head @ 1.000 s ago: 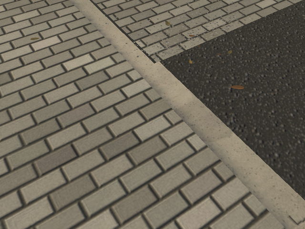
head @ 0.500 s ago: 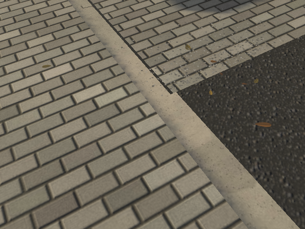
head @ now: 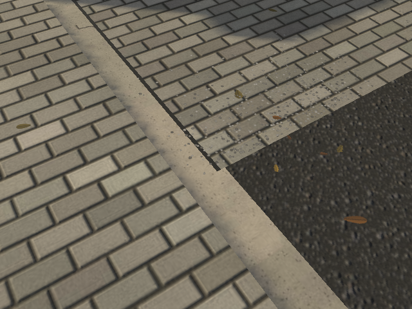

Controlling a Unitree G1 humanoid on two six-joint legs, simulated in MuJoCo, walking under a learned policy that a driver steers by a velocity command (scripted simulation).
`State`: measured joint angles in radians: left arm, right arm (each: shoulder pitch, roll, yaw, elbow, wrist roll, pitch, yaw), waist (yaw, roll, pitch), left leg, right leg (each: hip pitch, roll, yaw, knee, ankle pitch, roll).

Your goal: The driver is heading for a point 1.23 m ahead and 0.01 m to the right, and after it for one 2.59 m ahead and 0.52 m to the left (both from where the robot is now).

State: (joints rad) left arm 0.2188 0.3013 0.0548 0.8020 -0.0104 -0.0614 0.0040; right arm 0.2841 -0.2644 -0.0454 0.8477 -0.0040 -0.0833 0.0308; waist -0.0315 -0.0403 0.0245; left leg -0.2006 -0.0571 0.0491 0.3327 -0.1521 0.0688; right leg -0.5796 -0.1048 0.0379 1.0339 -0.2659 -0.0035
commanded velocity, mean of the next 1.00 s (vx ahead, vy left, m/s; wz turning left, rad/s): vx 0.50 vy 0.00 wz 0.00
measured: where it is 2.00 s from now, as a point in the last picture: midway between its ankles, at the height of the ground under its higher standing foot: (223, 171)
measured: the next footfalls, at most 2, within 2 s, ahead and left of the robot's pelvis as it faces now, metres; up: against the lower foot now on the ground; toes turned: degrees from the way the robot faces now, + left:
right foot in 0.30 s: +0.34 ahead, -0.16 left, +0.00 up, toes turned -2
left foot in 0.84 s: +0.65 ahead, +0.07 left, +0.00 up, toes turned +2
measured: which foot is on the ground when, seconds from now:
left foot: down 0.00-0.32, up 0.34-0.82, down 0.84-1.00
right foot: up 0.00-0.28, down 0.30-0.84, up 0.86-1.00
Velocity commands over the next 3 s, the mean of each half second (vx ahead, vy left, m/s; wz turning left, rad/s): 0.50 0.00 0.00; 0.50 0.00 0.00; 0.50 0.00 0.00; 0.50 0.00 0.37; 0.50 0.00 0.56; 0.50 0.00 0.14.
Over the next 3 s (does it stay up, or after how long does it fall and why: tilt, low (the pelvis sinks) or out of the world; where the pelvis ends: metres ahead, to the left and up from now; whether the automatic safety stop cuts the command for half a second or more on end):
stays up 1.60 0.15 -0.06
